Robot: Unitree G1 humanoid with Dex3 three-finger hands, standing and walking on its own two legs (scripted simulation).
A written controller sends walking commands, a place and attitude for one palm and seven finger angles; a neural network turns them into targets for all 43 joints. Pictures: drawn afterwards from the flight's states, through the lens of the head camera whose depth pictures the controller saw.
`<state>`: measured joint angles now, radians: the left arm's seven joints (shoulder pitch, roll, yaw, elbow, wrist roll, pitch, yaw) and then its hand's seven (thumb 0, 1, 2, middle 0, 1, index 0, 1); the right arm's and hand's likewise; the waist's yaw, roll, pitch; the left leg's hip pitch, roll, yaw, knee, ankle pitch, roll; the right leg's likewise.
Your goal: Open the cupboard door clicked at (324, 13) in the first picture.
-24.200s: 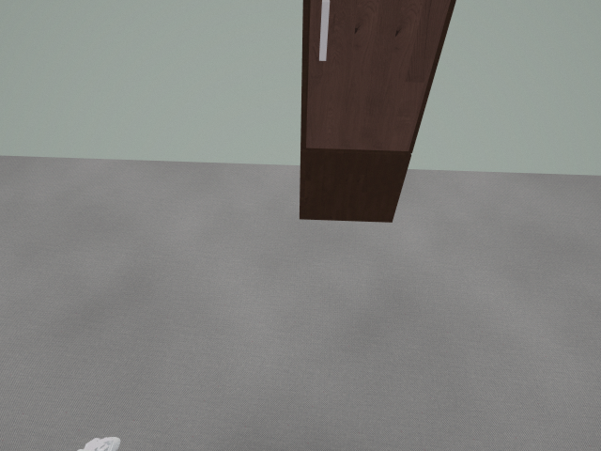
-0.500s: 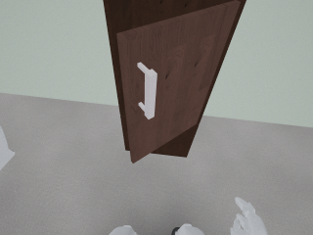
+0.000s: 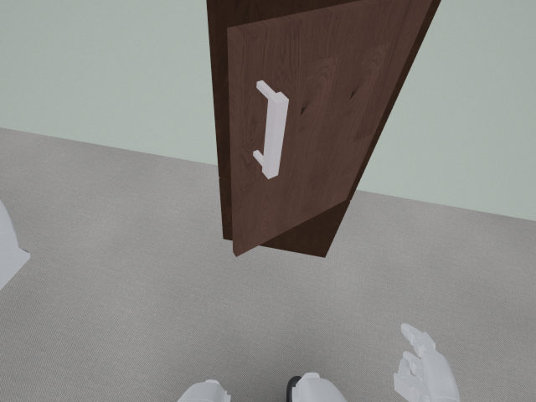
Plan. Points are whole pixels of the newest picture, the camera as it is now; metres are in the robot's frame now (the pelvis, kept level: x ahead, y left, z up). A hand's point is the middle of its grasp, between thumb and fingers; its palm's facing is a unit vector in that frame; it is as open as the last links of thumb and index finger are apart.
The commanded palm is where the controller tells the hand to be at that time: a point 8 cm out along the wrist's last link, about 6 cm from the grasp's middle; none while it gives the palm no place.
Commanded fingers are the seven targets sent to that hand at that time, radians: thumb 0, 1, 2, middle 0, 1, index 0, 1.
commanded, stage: step back with the hand held close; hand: left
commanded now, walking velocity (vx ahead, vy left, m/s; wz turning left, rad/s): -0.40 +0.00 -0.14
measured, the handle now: (267, 132) +0.50 +0.04 +0.12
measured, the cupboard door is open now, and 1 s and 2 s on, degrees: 42 42 42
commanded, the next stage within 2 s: stop stepping back and stand still in 0.18 s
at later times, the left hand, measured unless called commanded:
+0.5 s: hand (36, 357) +0.13 +0.20 +0.19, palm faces +0.23 -0.82 -0.52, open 7.4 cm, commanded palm +0.08 +0.25 +0.21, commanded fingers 0.00 0.90 0.90 -0.20 -0.30 -0.20 -0.30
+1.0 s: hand out of the picture +0.06 +0.21 +0.20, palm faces +0.37 -0.84 -0.40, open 7.4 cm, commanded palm +0.00 +0.26 +0.21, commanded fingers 0.00 0.90 0.90 -0.20 -0.30 -0.20 -0.30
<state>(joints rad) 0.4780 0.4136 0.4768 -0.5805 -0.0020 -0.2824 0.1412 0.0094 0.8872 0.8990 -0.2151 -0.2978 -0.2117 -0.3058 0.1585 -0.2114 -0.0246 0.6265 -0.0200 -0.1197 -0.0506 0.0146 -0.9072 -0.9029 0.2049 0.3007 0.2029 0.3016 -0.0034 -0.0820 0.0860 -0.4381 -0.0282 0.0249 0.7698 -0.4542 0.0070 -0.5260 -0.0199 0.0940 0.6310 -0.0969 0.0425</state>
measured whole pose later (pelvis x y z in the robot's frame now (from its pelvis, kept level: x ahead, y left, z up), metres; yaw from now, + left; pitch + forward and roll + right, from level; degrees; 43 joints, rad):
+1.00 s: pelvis -0.16 -0.02 +0.02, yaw -6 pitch -1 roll +0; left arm 0.49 0.36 0.39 -0.42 -0.02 -0.23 0.15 0.01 0.89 0.90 -0.21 -0.30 -0.21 -0.31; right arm 0.29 -0.23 0.00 0.67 -0.02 -0.16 -0.09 0.02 -0.91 -0.90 0.21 0.30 0.20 0.30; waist -0.01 0.00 -0.04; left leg -0.27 0.06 0.03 0.53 -0.24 0.00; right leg -0.25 0.00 -0.09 0.57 -0.31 -0.04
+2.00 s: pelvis -0.18 +0.02 +0.02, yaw -5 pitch +0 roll -1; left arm 0.26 0.35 0.13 0.33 0.03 -0.02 0.01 0.00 0.90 0.90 -0.20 -0.30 -0.20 -0.30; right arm 0.13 -0.29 0.00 0.82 -0.02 -0.05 0.01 0.01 -0.91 -0.90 0.21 0.30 0.20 0.30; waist -0.01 0.07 -0.02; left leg -0.36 0.00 0.04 0.56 -0.22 0.03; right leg -0.30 -0.06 -0.08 0.56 -0.26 0.02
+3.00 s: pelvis -0.17 -0.01 +0.04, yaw -5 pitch -2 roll +0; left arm 0.08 0.29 0.01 1.11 0.01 -0.02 0.00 0.00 0.91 0.90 -0.20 -0.30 -0.20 -0.30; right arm 0.11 -0.31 -0.02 1.13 -0.03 0.00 0.00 0.01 -0.91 -0.90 0.20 0.30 0.20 0.30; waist -0.02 0.03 0.06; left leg -0.17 0.02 0.03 0.34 -0.13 -0.01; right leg -0.13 -0.02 -0.09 0.37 -0.20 -0.02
